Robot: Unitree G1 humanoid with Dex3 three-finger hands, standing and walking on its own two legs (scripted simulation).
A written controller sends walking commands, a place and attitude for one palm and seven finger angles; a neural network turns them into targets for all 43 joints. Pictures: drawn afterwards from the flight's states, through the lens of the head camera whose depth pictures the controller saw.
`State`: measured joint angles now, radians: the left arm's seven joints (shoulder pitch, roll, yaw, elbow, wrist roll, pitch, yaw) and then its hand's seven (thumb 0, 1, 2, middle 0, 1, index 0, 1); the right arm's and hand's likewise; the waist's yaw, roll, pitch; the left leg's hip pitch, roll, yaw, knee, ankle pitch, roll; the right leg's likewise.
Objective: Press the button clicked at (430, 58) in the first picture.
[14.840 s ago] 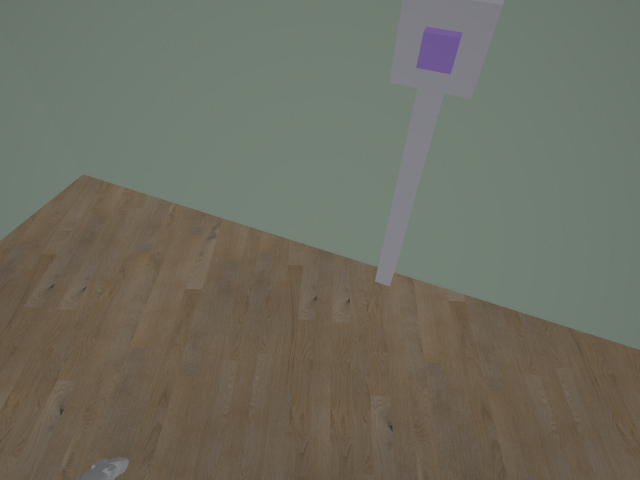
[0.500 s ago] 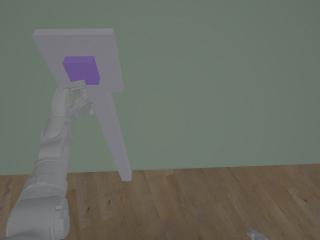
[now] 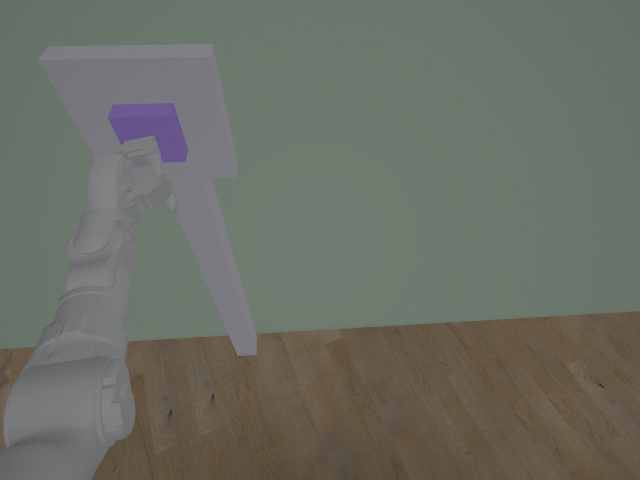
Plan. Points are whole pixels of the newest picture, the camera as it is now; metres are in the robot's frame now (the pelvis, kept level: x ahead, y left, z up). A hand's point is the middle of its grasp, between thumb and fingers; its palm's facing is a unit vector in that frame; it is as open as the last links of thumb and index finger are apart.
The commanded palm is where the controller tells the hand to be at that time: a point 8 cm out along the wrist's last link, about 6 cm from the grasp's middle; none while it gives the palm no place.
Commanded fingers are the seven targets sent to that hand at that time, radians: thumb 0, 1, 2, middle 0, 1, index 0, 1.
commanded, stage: press the button with the knuckle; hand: left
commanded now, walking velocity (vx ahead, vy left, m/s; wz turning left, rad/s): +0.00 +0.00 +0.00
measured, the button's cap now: (151, 132) +0.51 +0.21 +0.15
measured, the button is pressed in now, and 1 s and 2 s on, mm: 2 12 0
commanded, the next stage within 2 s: hold the button down briefly in 0.46 s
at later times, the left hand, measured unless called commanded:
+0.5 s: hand (166, 176) +0.47 +0.19 +0.12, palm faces +0.06 -1.00 -0.01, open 2.9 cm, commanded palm +0.47 +0.24 +0.12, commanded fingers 0.00 0.90 0.90 -1.30 -1.50 -1.30 -1.50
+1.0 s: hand (166, 177) +0.47 +0.19 +0.12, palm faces +0.07 -1.00 -0.02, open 2.9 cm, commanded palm +0.45 +0.23 +0.12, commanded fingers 0.00 0.90 0.90 -1.30 -1.50 -1.30 -1.50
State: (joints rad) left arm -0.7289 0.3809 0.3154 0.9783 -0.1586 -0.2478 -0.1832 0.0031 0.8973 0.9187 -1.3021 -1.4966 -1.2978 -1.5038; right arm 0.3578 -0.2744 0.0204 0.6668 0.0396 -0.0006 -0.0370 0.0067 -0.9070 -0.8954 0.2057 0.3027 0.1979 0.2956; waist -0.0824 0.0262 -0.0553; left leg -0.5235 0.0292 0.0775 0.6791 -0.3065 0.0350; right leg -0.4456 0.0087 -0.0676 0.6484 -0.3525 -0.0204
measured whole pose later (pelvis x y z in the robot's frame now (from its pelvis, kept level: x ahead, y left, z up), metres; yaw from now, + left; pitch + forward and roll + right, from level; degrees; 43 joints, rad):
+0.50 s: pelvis -0.02 +0.00 -0.01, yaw +1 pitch +11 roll -2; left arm -0.95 0.49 0.33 1.24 -0.12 -0.31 -0.20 -0.02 0.84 0.98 -1.30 -1.50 -1.33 -1.50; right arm 0.38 -0.29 0.04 0.70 0.03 -0.03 -0.04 0.00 -0.91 -0.90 0.21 0.30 0.20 0.30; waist -0.13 0.02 -0.04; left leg -0.65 0.04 0.05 0.74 -0.29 0.03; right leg -0.56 0.02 -0.10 0.70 -0.34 -0.03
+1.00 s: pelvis -0.04 +0.00 -0.01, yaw +1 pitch +12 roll -2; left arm -1.00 0.51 0.32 1.27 -0.11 -0.30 -0.18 -0.01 0.81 0.99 -1.30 -1.50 -1.34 -1.50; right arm 0.41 -0.29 0.05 0.71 0.02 -0.07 -0.04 0.00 -0.91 -0.90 0.21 0.30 0.20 0.30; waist -0.15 0.03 -0.05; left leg -0.71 0.04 0.04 0.77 -0.28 0.04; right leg -0.61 0.01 -0.10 0.73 -0.33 -0.03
